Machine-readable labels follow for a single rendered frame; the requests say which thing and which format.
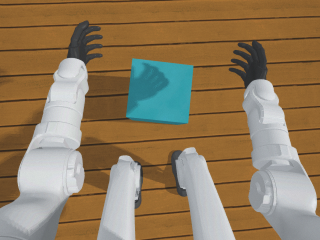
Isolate robot left forearm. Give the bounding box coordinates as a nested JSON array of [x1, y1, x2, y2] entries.
[[17, 58, 89, 192]]

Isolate left robot hand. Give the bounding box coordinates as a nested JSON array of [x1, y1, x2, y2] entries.
[[67, 20, 103, 66]]

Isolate robot right forearm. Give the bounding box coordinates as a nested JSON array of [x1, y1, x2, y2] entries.
[[242, 79, 317, 210]]

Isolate left robot upper arm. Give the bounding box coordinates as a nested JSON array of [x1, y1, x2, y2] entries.
[[0, 148, 85, 240]]

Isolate carton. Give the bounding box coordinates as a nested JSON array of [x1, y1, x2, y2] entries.
[[126, 58, 194, 125]]

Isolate right robot upper arm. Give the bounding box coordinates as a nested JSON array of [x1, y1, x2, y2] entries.
[[248, 169, 320, 240]]

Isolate left robot foot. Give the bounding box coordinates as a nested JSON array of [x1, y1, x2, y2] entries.
[[134, 161, 143, 209]]

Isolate right robot hand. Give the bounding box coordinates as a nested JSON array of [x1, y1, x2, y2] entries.
[[228, 40, 268, 89]]

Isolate right robot foot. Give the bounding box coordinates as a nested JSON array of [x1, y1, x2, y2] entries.
[[171, 150, 187, 197]]

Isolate robot foot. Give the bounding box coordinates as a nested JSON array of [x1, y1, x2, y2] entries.
[[134, 161, 143, 209], [171, 150, 187, 197]]

